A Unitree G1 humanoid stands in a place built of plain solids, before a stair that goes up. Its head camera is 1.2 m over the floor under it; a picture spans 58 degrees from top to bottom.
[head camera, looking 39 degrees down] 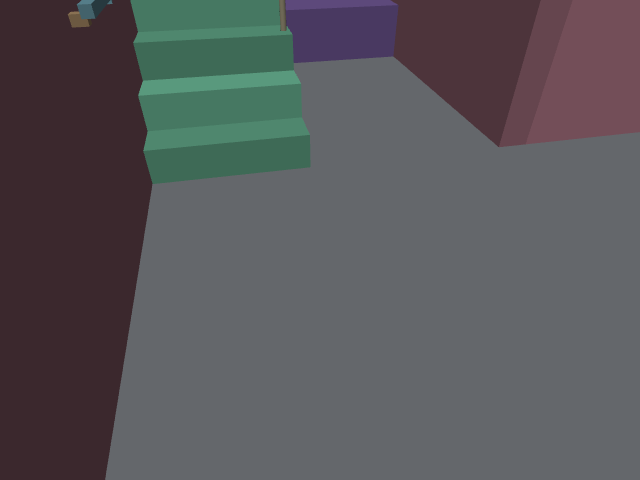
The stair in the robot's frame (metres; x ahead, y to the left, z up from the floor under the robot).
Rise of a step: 0.19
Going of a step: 0.23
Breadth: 0.84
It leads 12 degrees to the left of straight ahead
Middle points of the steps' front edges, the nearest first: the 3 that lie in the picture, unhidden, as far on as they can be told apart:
2.04 0.46 0.19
2.26 0.51 0.38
2.49 0.56 0.58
